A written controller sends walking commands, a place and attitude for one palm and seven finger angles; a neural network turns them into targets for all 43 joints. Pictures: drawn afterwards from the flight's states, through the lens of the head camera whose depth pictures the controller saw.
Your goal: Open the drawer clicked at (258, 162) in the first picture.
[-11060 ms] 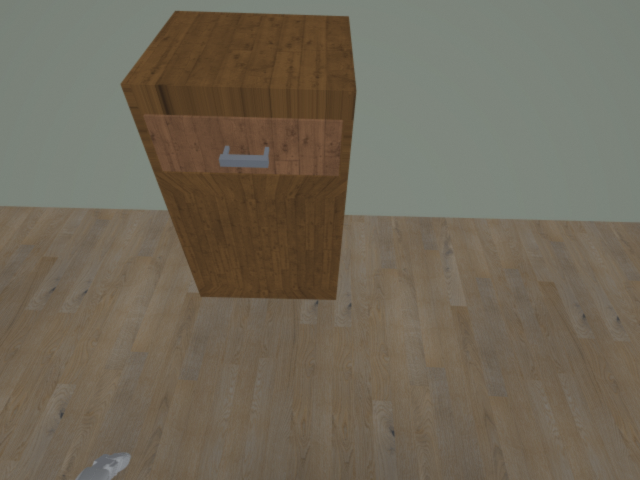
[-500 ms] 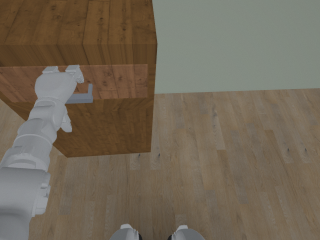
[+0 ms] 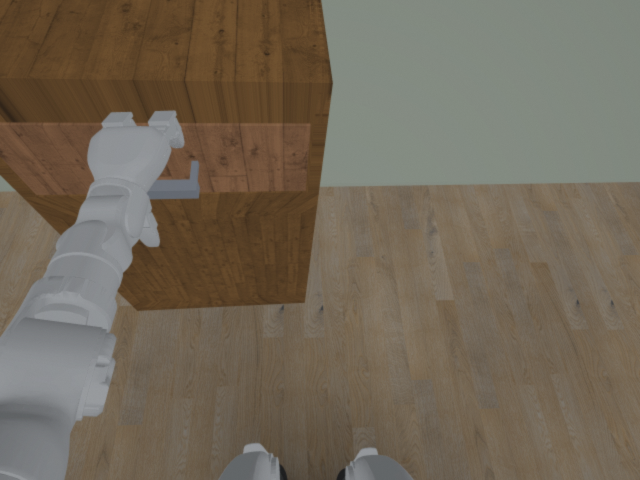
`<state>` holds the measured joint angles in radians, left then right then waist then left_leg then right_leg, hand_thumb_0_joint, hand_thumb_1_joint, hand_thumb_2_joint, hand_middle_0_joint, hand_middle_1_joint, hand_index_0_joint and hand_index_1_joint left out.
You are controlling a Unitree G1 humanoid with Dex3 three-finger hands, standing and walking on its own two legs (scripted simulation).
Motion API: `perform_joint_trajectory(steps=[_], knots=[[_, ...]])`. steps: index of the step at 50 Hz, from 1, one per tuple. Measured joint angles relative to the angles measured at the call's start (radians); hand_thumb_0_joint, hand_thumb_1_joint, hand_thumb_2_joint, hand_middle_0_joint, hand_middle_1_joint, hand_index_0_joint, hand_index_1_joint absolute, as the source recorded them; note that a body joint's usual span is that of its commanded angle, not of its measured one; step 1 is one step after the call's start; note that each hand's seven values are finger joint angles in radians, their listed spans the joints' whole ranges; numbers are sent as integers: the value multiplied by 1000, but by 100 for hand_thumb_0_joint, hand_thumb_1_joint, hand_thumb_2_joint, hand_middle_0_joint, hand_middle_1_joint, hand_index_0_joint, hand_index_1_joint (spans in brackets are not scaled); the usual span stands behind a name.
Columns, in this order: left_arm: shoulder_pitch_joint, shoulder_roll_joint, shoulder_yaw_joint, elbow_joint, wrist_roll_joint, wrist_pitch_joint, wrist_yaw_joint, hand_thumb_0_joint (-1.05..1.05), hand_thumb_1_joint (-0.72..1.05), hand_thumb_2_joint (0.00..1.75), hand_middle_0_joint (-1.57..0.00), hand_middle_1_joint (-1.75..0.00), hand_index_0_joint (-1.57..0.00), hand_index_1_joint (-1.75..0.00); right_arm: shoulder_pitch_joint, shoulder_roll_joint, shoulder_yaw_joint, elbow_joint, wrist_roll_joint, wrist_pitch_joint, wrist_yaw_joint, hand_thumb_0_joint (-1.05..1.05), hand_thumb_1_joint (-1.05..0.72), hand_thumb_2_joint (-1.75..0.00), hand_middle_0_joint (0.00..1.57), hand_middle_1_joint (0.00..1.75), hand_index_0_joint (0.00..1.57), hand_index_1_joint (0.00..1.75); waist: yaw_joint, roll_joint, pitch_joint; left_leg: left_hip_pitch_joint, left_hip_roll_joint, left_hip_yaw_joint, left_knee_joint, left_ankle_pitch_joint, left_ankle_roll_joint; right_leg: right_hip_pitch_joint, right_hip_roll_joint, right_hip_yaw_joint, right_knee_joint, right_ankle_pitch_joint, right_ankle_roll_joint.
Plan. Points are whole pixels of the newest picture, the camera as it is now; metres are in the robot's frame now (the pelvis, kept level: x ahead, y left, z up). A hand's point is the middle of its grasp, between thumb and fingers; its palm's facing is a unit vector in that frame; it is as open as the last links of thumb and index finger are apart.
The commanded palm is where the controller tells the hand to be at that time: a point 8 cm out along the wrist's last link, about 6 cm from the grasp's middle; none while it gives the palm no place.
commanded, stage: move the hooked fingers above the handle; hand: left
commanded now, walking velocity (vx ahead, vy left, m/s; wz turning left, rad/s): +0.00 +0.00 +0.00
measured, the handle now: (161, 178) +0.55 +0.22 -0.04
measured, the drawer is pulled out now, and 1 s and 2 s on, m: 0.00 0.00 0.00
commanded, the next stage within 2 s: none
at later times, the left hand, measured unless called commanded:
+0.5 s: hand (136, 187) +0.49 +0.23 +0.02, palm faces -0.08 -0.03 -1.00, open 13.9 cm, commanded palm +0.49 +0.21 +0.07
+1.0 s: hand (138, 194) +0.49 +0.23 +0.01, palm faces -0.15 -0.04 -0.99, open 13.8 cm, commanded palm +0.49 +0.21 +0.07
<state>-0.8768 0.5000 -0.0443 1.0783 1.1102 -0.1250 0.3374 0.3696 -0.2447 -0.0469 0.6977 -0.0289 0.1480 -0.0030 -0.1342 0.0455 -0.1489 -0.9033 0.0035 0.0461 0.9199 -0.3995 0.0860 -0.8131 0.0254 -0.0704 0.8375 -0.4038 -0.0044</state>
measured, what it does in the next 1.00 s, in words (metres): stands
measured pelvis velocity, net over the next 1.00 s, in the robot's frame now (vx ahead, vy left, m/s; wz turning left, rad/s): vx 0.01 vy -0.02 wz -0.02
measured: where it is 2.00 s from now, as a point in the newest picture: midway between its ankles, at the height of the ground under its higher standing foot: outside the picture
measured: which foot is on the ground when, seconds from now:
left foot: down 0.00-1.00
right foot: down 0.00-1.00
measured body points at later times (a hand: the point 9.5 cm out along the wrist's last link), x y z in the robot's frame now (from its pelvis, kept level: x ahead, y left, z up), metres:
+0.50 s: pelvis +0.01 -0.02 +0.00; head +0.12 -0.01 +0.44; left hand +0.49 +0.23 +0.07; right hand -0.01 -0.29 -0.12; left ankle +0.01 +0.06 -0.69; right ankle -0.01 -0.13 -0.69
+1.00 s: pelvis +0.01 -0.02 +0.01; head +0.13 -0.02 +0.44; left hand +0.49 +0.23 +0.06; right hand +0.01 -0.29 -0.12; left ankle +0.01 +0.06 -0.69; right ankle -0.01 -0.13 -0.69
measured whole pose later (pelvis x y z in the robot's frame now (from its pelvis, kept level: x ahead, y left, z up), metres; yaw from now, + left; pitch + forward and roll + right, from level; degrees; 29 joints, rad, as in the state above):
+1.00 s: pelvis +0.01 -0.02 +0.01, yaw -1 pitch +22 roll -2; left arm -0.80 0.56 0.03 1.12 1.09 -0.07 0.29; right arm 0.35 -0.25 -0.03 0.68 0.00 0.17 -0.03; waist -0.13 0.05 -0.13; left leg -0.85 0.03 0.06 0.85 -0.39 0.06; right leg -0.78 0.05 -0.05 0.79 -0.40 -0.03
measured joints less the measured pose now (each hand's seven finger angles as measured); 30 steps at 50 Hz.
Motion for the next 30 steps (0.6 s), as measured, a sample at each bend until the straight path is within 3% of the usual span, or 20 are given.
perform_joint_trajectory(steps=[4, 8, 13, 18, 24, 30], knots=[[-46, -5, 12, 65, 9, 67, 30, 0, -49, 30, -32, -120, -32, -120, -21, -11, 8, -16, 1, 0, 6, 0, -90, -90, 20, 30, 21, 30, -14, 5, 4, -21, 3, 6, 11, 0, 0, -26, 2, 6, 16, 0, 1], [-44, 13, 34, 90, 7, 113, 5, 0, -49, 30, -32, -120, -31, -120, -24, -14, 15, -37, 6, 3, 2, 0, -90, -90, 20, 30, 21, 30, -20, 10, 14, -25, 11, 17, 3, 4, -1, -38, 8, 18, 14, 7, 0], [26, 28, 53, 20, -18, 65, -55, 0, -49, 30, -32, -120, -32, -120, 5, -8, 13, -31, 9, 6, -15, 0, -90, -90, 20, 30, 21, 30, -7, 10, 13, 3, 18, 23, -20, 6, -7, -14, 17, 26, -9, 12, -5], [70, 37, 60, -24, -17, -4, -46, 0, -49, 30, -32, -120, -32, -120, 25, -5, 12, -5, 9, 10, -22, 0, -90, -90, 20, 30, 21, 30, 3, 6, 4, 32, 20, 15, -31, 1, -15, 18, 21, 19, -22, 6, -13], [56, 54, 47, 17, -13, 20, -12, 0, -49, 30, -32, -120, -32, -120, 14, -14, 7, -1, 14, 12, -15, 0, -90, -90, 20, 30, 21, 30, 5, 9, 5, 32, 18, 5, -32, 3, -21, 20, 20, 9, -22, 2, -20], [48, 37, 15, 16, -29, 20, -47, 0, -49, 30, -32, -120, -31, -120, -1, -18, -3, -3, 14, 3, -14, 0, -90, -90, 20, 30, 21, 30, 10, 6, 11, 28, 16, -1, -40, 9, -25, 17, 18, 3, -28, 4, -22]])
